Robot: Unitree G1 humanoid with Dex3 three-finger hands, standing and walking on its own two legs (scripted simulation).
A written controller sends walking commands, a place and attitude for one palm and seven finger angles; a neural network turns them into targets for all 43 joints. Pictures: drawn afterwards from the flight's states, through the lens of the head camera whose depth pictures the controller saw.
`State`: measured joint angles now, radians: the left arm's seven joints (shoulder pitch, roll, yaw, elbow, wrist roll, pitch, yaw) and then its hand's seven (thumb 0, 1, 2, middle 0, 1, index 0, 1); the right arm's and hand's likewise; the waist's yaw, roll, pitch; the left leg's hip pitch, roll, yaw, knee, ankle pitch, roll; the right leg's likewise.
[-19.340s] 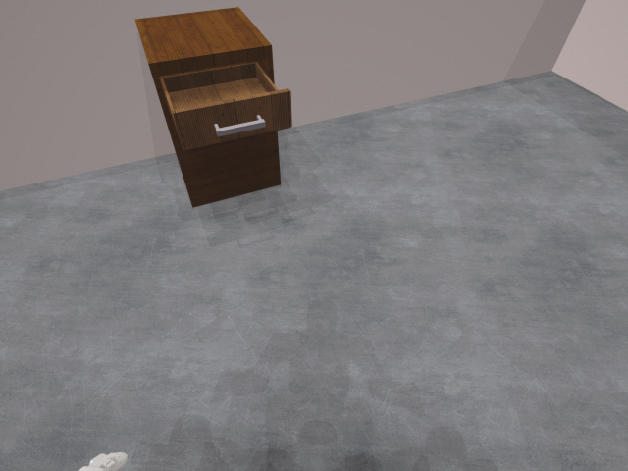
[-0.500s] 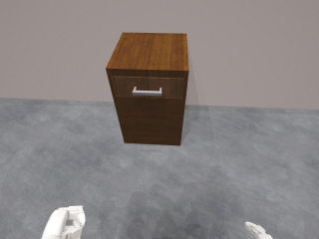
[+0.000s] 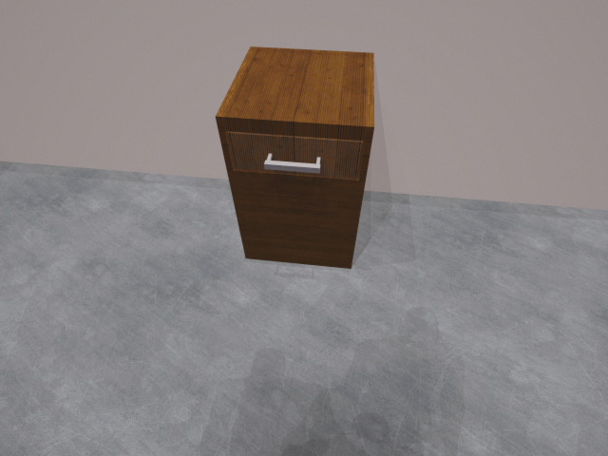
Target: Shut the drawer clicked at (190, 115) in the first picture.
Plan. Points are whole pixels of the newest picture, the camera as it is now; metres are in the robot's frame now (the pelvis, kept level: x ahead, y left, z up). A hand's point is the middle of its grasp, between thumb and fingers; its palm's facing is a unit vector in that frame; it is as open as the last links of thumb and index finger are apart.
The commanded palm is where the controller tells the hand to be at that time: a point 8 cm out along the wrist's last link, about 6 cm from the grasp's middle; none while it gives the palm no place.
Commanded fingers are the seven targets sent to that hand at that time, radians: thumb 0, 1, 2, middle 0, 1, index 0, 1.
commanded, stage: let the arm hang, fingers relaxed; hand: left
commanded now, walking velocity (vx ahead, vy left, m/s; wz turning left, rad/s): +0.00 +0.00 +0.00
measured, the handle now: (293, 162) +0.90 +0.10 -0.22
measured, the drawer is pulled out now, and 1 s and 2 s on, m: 0.00 0.00 0.00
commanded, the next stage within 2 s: look to check the result in 0.42 s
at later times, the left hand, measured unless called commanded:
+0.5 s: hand out of the picture +0.01 +0.14 -0.17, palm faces +0.03 -0.98 -0.18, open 7.3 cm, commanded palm none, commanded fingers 0.00 0.90 0.90 -0.20 -0.30 -0.20 -0.30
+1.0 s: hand out of the picture +0.01 +0.13 -0.17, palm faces +0.04 -0.98 -0.18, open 7.4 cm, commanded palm none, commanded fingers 0.00 0.90 0.90 -0.20 -0.30 -0.20 -0.30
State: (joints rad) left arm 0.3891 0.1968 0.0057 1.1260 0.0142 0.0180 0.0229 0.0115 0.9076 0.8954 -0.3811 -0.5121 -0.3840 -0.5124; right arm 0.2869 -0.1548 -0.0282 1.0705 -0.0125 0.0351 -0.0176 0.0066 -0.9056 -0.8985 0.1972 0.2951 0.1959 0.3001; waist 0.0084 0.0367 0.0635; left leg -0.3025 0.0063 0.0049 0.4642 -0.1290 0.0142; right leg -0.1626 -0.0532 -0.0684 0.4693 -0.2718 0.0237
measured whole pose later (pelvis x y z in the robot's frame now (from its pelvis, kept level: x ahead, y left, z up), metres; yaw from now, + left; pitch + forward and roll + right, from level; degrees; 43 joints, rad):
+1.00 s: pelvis +0.03 -0.04 +0.00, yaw +0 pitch -2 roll +0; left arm 0.29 0.11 0.02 1.13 0.01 0.00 0.03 0.01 0.91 0.90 -0.20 -0.30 -0.20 -0.30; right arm 0.27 -0.13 -0.03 1.13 -0.01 0.01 -0.04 0.01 -0.91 -0.90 0.20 0.29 0.19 0.30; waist 0.00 0.02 0.08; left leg -0.25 0.05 -0.01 0.46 -0.17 -0.04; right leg -0.11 -0.01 -0.08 0.45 -0.31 -0.01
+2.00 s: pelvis +0.04 -0.04 +0.00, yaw -1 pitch -2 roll +0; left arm 0.30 0.12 0.02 1.13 0.01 -0.01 0.04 0.01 0.91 0.90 -0.20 -0.30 -0.20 -0.30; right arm 0.27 -0.13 -0.03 1.14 -0.01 0.00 -0.04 0.00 -0.91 -0.90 0.20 0.29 0.19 0.30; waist -0.01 0.02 0.08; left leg -0.21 0.05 0.00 0.43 -0.18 -0.04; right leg -0.07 -0.01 -0.07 0.42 -0.32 -0.01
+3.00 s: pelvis +0.04 -0.04 +0.00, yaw +0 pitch -2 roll +0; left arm 0.31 0.12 0.02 1.13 0.01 -0.01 0.04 0.01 0.91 0.90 -0.20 -0.30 -0.20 -0.30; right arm 0.28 -0.12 -0.03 1.14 -0.01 0.00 -0.04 0.00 -0.91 -0.90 0.20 0.29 0.19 0.30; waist -0.01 0.02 0.07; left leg -0.22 0.05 -0.01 0.43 -0.17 -0.04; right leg -0.07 -0.01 -0.08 0.42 -0.31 -0.01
